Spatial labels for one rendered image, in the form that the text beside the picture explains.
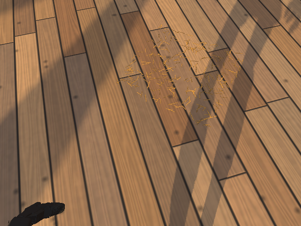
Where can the robot left hand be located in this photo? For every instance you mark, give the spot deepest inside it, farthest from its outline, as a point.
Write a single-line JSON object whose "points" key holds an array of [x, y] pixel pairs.
{"points": [[37, 212]]}

